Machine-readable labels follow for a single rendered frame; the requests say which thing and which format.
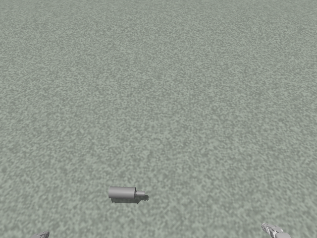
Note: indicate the right robot hand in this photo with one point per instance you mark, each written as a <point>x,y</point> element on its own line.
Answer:
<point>274,231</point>

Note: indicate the bottle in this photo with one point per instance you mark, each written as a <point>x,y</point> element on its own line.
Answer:
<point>124,192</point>

